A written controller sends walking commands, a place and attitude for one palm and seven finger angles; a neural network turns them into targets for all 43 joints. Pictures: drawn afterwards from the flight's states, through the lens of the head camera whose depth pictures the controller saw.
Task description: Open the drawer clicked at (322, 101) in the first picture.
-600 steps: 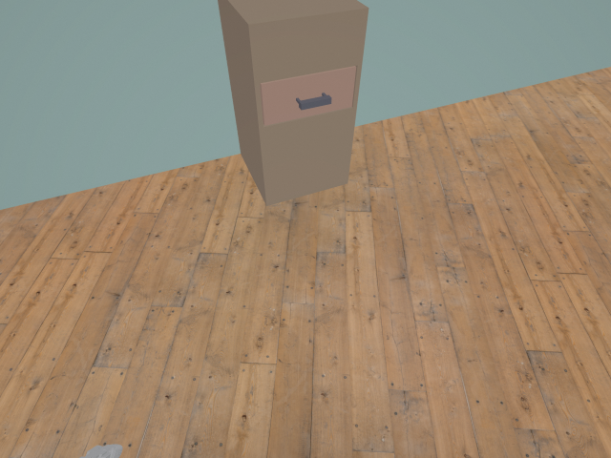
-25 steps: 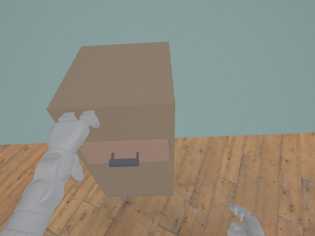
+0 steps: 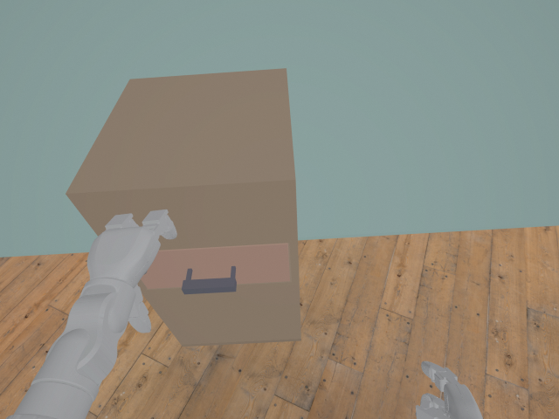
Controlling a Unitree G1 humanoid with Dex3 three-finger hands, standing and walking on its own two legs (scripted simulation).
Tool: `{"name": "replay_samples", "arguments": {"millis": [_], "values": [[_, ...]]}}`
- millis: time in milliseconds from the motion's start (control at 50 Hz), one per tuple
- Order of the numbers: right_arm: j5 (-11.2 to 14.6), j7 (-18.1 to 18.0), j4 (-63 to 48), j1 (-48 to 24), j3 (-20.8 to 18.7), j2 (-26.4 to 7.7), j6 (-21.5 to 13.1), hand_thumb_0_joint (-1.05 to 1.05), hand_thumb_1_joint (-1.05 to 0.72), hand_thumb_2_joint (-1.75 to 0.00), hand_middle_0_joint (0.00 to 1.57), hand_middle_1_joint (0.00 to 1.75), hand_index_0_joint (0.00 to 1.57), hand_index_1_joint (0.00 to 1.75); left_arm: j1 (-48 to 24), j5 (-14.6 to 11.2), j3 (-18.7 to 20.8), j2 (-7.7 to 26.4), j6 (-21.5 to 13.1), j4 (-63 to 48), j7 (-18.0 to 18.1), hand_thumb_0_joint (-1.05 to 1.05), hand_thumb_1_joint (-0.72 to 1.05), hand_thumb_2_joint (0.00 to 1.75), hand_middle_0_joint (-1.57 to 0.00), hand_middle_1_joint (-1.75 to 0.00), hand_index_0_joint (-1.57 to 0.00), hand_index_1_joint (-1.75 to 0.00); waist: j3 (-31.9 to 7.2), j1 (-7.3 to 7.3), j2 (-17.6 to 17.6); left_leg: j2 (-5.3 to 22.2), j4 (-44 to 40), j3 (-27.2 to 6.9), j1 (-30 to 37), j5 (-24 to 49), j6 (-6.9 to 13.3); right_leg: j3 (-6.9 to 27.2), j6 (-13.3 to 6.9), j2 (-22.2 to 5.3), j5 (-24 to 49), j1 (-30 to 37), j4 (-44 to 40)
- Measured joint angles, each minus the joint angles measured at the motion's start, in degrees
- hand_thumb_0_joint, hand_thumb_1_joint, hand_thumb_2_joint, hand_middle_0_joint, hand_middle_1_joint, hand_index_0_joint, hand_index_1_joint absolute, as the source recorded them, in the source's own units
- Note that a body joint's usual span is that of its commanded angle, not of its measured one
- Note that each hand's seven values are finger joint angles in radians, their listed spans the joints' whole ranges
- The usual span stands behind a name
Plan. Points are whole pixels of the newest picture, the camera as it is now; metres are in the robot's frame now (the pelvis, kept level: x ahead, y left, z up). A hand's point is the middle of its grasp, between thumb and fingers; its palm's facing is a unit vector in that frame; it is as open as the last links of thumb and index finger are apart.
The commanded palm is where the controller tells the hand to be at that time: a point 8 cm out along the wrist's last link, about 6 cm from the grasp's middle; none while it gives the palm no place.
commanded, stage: move the hooked fingers above the handle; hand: left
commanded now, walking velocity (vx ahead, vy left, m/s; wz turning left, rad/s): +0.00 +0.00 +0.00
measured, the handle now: (210, 278) +0.46 +0.24 -0.25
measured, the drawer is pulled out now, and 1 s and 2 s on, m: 0.00 0.00 0.00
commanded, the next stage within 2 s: none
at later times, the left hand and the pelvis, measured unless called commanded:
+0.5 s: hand (170, 278) +0.34 +0.24 -0.04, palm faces -0.08 -0.06 -0.99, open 13.8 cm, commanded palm +0.33 +0.25 +0.01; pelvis +0.01 -0.01 -0.03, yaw -1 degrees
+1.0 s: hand (184, 284) +0.38 +0.25 -0.13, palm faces -0.05 -0.04 -1.00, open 13.8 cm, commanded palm +0.37 +0.24 -0.08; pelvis -0.02 +0.01 -0.08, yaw -1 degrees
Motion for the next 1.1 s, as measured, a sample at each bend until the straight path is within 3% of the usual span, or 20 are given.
{"name": "replay_samples", "arguments": {"millis": [200, 380, 540, 660, 900, 1100], "values": [[-0.8, -1.0, 0.7, 0.4, -1.3, 0.0, -1.1, 0.01, -0.91, -0.9, 0.2, 0.29, 0.2, 0.3, -3.5, 3.3, 1.4, -0.3, -5.2, 9.3, 5.3, 0.0, -0.49, 0.3, -0.32, -1.2, -0.32, -1.2, -1.5, -0.19, -1.4, 0.9, 6.7, -0.6, -7.6, -3.1, -1.0, -0.9, -1.1, 1.1, -2.9, -7.3, 6.3], [-1.3, -0.6, 2.1, 2.6, -2.6, -0.5, -0.5, 0.01, -0.91, -0.9, 0.2, 0.29, 0.2, 0.3, -6.4, 4.4, 3.7, -0.4, -5.4, 17.4, 9.1, 0.0, -0.49, 0.3, -0.32, -1.2, -0.32, -1.2, -4.2, -2.07, -1.6, 1.5, 12.2, -0.1, -14.5, -6.0, -1.2, -0.5, -1.3, 1.8, -5.3, -14.3, 11.5], [-2.2, -0.3, 2.8, 4.8, -3.5, -0.7, -0.3, 0.01, -0.91, -0.9, 0.2, 0.29, 0.2, 0.3, -6.0, 6.7, 5.5, -1.2, -8.3, 21.1, 14.0, 0.0, -0.49, 0.3, -0.32, -1.2, -0.32, -1.2, -6.0, -3.5, -1.9, 1.6, 17.0, 0.5, -20.2, -8.2, -0.9, -0.1, -1.0, 2.0, -7.2, -20.0, 16.0], [-2.7, 0.0, 4.0, 5.0, -3.7, -0.5, -0.5, 0.01, -0.91, -0.9, 0.2, 0.29, 0.2, 0.3, -10.4, 8.4, 5.8, -1.3, -8.1, 27.8, 18.3, 0.0, -0.49, 0.3, -0.32, -1.2, -0.32, -1.2, -7.4, -4.12, -2.0, 1.3, 22.9, 0.3, -26.9, -10.1, -0.5, -0.6, -0.6, 1.9, -9.0, -26.3, 21.2], [-4.0, 0.8, 4.4, 5.2, -2.8, 1.0, 0.0, 0.0, -0.91, -0.9, 0.2, 0.29, 0.2, 0.3, -18.9, 10.7, 5.8, -2.0, -8.6, 37.6, 22.2, 0.0, -0.49, 0.3, -0.32, -1.2, -0.32, -1.2, -9.7, -5.63, -1.8, 1.2, 31.8, 0.5, -38.1, -12.6, 0.5, -0.8, 0.5, 1.9, -11.0, -36.8, 28.9], [-5.1, 1.9, 5.3, 5.5, -2.3, 1.1, -0.1, 0.0, -0.91, -0.9, 0.2, 0.29, 0.2, 0.3, -26.3, 12.6, 6.1, -2.2, -6.9, 45.2, 26.0, 0.0, -0.49, 0.3, -0.32, -1.2, -0.32, -1.2, -10.4, -7.22, -1.6, 1.1, 39.1, 0.4, -47.8, -14.1, 1.1, -1.3, 1.3, 2.0, -12.3, -45.9, 35.4]]}}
